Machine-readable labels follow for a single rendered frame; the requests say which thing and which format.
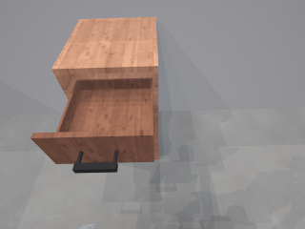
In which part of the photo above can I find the drawer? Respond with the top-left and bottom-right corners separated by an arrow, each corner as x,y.
30,77 -> 154,164

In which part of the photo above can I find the cabinet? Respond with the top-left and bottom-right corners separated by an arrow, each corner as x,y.
51,16 -> 159,160

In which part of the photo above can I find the handle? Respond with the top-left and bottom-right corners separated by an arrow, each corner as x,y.
72,150 -> 118,174

